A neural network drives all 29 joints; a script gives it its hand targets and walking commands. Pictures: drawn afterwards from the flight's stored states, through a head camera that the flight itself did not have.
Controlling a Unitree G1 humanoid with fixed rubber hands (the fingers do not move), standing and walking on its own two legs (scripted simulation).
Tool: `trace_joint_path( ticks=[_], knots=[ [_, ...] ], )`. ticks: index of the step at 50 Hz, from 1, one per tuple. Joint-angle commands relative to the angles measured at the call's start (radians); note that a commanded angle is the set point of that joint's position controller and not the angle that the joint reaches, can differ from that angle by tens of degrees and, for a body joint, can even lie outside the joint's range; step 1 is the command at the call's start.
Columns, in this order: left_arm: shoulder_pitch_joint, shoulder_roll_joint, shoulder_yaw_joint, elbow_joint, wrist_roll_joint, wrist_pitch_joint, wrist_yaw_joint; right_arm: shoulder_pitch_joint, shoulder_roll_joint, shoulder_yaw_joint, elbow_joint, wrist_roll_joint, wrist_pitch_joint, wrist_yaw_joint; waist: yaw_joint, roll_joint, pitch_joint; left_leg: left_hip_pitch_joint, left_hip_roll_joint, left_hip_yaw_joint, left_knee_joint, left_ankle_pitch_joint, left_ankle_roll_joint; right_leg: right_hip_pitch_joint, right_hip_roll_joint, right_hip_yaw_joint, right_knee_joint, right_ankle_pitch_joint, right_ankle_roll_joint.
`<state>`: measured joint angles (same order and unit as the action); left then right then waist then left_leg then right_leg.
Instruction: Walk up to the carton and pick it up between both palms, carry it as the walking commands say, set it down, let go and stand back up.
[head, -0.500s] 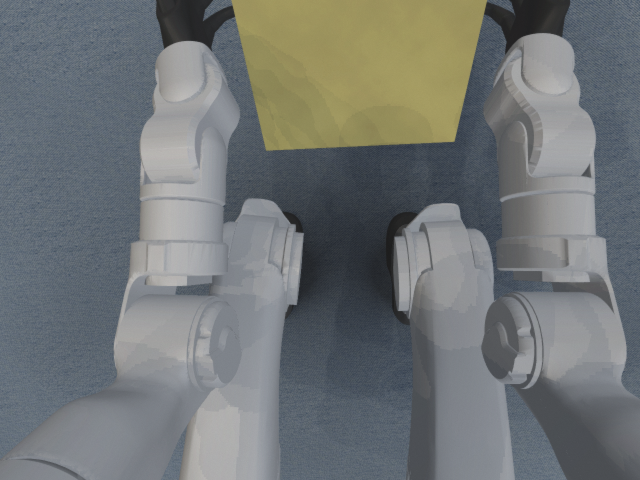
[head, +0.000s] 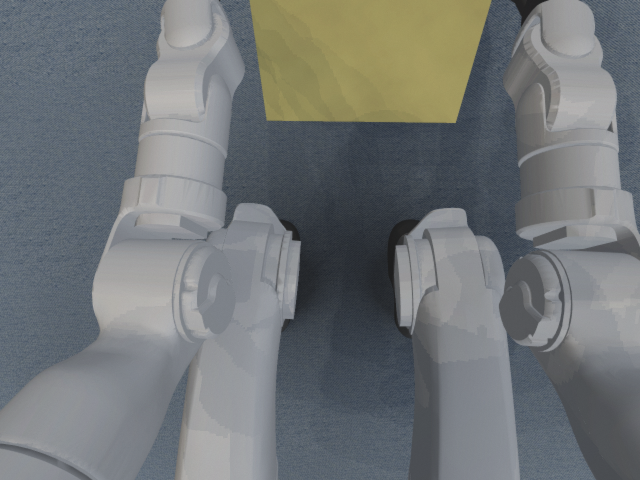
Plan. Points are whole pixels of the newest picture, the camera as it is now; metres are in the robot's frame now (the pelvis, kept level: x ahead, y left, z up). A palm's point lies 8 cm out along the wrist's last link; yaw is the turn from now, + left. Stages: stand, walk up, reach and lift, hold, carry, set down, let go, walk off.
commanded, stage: set down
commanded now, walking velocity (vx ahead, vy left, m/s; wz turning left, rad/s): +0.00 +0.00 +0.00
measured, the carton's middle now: out of the picture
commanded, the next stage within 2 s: none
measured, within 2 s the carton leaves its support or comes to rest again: neither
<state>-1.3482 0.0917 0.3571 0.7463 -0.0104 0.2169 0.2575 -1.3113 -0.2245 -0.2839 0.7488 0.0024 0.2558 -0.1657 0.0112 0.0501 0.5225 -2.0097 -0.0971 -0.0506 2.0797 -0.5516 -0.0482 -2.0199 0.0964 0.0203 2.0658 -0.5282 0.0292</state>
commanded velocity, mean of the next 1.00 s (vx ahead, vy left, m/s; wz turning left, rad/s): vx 0.00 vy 0.00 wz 0.00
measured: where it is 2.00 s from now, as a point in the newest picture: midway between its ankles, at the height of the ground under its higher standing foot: (342, 297)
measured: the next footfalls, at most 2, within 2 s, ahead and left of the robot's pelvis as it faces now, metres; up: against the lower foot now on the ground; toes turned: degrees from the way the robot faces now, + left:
none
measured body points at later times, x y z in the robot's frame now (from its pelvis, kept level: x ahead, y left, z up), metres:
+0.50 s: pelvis +0.03 +0.00 -0.04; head +0.39 -0.01 +0.22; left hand +0.58 +0.15 -0.19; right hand +0.57 -0.17 -0.20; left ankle +0.13 +0.12 -0.38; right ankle +0.14 -0.12 -0.38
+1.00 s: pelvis +0.04 +0.00 -0.04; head +0.41 +0.00 +0.21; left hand +0.59 +0.15 -0.20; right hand +0.59 -0.17 -0.21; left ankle +0.13 +0.12 -0.38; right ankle +0.14 -0.12 -0.38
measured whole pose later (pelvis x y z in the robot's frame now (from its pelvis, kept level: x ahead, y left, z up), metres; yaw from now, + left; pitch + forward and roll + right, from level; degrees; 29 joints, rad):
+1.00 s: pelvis +0.04 +0.00 -0.04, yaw +0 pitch +38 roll +0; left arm -1.38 0.15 0.43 0.87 0.08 0.11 0.04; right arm -1.33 -0.25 -0.36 0.85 -0.03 0.17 0.01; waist 0.00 0.03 0.35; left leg -2.22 -0.12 -0.05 2.21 -0.64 -0.06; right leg -2.22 0.09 0.02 2.20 -0.63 0.03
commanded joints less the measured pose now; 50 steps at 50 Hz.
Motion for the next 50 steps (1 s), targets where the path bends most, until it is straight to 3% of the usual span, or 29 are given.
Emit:
trace_joint_path(
  ticks=[1, 4, 9, 17, 21, 25, 38, 50],
  knots=[
    [-0.541, -0.893, -0.556, 0.001, -0.084, -0.020, -0.364, -0.731, 0.935, 0.559, -0.118, 0.119, -0.070, 0.315, -0.020, -0.126, -1.820, 0.463, -0.059, 0.142, -0.105, 0.257, 0.038, 0.611, 0.038, -0.083, -0.127, 0.297, -0.004],
    [-0.507, -0.879, -0.514, 0.034, -0.058, -0.021, -0.375, -0.704, 0.936, 0.544, -0.075, 0.117, -0.067, 0.332, 0.001, -0.129, -1.710, 0.415, -0.058, 0.143, -0.085, 0.259, 0.042, 0.547, 0.040, -0.076, -0.111, 0.291, -0.003],
    [-0.473, -0.883, -0.487, 0.084, -0.067, -0.030, -0.384, -0.711, 0.909, 0.548, -0.065, 0.131, -0.081, 0.339, 0.008, -0.135, -1.625, 0.375, -0.057, 0.131, -0.053, 0.288, 0.044, 0.505, 0.039, -0.076, -0.076, 0.318, -0.010],
    [-0.400, -0.799, -0.364, 0.209, 0.005, -0.026, -0.407, -0.559, 0.832, 0.401, 0.154, 0.046, -0.067, 0.356, -0.010, -0.097, -1.219, 0.199, -0.044, 0.120, -0.047, 0.175, 0.039, 0.284, 0.031, -0.060, -0.069, 0.194, -0.021],
    [-0.350, -0.817, -0.337, 0.236, 0.019, -0.010, -0.417, -0.531, 0.820, 0.392, 0.164, 0.026, -0.061, 0.359, -0.027, -0.099, -1.228, 0.193, -0.043, 0.119, -0.035, 0.175, 0.035, 0.278, 0.024, -0.062, -0.057, 0.182, -0.024],
    [-0.310, -0.825, -0.331, 0.239, 0.045, -0.004, -0.422, -0.486, 0.837, 0.377, 0.162, 0.022, -0.060, 0.372, -0.014, -0.077, -1.216, 0.184, -0.044, 0.125, -0.026, 0.218, 0.031, 0.268, 0.030, -0.058, -0.041, 0.228, -0.025],
    [-0.194, -0.839, -0.287, 0.269, 0.093, 0.005, -0.413, -0.367, 0.798, 0.310, 0.201, -0.018, -0.055, 0.401, -0.037, -0.040, -1.160, 0.203, -0.054, 0.110, -0.031, 0.274, 0.019, 0.192, 0.026, -0.060, -0.023, 0.258, -0.027],
    [-0.137, -0.791, -0.240, 0.304, 0.126, 0.004, -0.421, -0.304, 0.777, 0.271, 0.233, -0.052, -0.054, 0.397, -0.019, -0.050, -1.094, 0.145, -0.051, 0.115, -0.032, 0.248, 0.018, 0.186, 0.023, -0.044, -0.034, 0.251, -0.023]
  ],
)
